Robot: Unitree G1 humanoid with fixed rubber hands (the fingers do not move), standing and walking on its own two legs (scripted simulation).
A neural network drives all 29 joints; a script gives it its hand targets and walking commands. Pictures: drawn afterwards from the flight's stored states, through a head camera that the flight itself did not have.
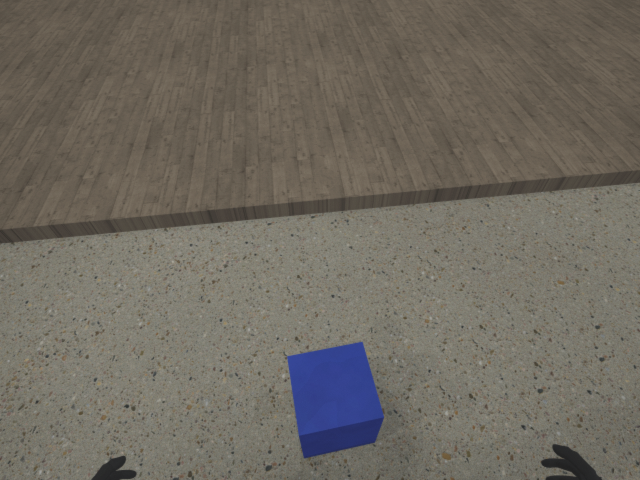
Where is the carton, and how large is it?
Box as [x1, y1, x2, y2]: [287, 342, 383, 457]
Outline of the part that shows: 362,342 287,356 299,438 304,457 374,442 383,415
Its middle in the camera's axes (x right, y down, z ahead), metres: +0.04 +0.46 +1.09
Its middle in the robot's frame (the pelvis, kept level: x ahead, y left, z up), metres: +0.41 -0.01 -0.66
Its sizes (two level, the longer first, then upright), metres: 0.210 0.200 0.250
